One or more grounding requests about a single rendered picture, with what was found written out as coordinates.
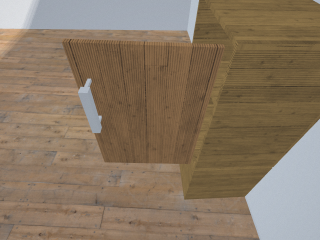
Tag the handle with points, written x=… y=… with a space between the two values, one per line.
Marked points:
x=89 y=107

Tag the cupboard door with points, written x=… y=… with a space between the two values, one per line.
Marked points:
x=152 y=96

